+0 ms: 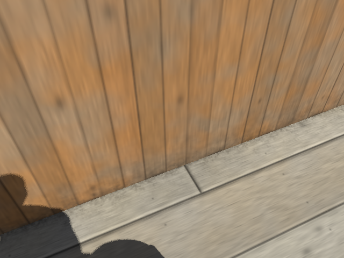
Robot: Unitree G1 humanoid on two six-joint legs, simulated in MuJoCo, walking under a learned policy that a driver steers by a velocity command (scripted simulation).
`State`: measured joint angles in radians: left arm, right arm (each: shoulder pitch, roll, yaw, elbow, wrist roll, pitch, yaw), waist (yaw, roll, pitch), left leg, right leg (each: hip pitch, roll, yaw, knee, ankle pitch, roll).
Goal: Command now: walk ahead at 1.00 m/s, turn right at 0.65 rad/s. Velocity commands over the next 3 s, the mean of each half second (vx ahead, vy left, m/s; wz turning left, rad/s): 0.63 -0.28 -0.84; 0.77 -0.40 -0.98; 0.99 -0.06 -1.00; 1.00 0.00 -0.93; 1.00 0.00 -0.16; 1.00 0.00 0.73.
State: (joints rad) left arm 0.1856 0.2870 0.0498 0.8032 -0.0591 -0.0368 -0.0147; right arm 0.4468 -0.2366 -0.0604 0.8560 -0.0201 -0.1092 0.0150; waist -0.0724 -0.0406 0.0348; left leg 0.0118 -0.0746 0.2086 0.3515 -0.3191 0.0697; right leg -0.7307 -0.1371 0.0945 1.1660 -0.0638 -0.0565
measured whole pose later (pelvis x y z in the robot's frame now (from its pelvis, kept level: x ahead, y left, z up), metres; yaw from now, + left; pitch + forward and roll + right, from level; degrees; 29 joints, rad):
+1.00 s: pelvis +0.54 -0.37 +0.00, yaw -56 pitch +0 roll +0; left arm 0.45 0.30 0.03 0.64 -0.02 -0.03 -0.06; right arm 0.10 -0.32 0.00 0.66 -0.02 -0.12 -0.02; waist 0.10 0.02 0.04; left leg -0.61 0.05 -0.09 0.87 -0.26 -0.03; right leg -0.17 0.14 0.21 0.50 -0.32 -0.13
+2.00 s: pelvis +0.70 -1.20 -0.01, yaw -112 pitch +1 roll +2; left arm 0.44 0.22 0.04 0.80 -0.03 -0.08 0.00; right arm -0.06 -0.27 -0.01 0.58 0.00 -0.14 0.01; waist 0.12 0.02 0.03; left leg -0.66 0.06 -0.10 0.54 0.15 -0.03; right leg 0.03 0.13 0.27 0.44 -0.44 -0.13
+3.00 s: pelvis +0.36 -2.06 -0.04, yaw -92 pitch -2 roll -3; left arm 0.37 0.29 0.06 0.87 0.01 -0.07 0.02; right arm 0.09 -0.31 -0.04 0.63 0.05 -0.02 0.08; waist 0.04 0.02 0.05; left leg -0.64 0.03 0.14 0.75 -0.02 0.14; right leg 0.29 0.00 -0.32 0.41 -0.50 0.05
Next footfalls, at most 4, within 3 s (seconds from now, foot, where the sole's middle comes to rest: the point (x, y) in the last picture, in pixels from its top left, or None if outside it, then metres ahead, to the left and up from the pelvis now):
0.22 right None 0.42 -0.09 -0.77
0.46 left None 0.54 0.04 -0.77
0.78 right None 0.47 -0.42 -0.77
1.16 left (294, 182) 0.84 -0.58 -0.77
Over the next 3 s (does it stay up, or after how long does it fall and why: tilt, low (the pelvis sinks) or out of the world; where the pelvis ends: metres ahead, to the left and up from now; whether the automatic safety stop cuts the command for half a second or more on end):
stays up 0.36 -2.06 -0.04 its command is cut before an obstacle after 0.1 s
